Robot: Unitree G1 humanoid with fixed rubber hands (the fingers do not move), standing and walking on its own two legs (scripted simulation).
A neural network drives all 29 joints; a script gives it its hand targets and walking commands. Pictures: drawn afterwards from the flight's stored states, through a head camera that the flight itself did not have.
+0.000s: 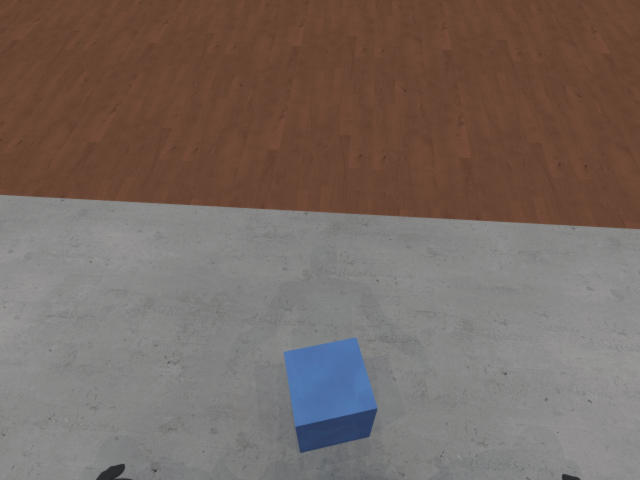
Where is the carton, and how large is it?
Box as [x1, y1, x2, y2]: [284, 337, 377, 452]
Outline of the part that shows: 355,337 284,352 293,415 300,452 366,437 369,435 377,408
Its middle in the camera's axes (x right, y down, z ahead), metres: +0.02 +0.45 +1.11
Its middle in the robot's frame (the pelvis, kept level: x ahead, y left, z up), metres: +0.46 +0.02 -0.66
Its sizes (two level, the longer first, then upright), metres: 0.210 0.200 0.250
